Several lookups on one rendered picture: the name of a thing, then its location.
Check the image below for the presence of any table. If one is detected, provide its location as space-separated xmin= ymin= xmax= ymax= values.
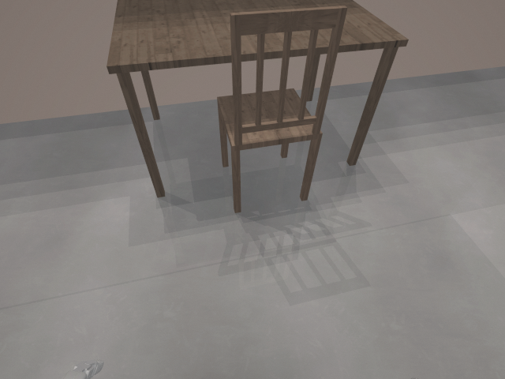
xmin=107 ymin=0 xmax=409 ymax=198

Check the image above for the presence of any chair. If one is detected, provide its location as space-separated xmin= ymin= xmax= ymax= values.
xmin=217 ymin=6 xmax=347 ymax=213

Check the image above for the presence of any robot left hand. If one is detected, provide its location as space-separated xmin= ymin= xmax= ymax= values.
xmin=62 ymin=359 xmax=104 ymax=379

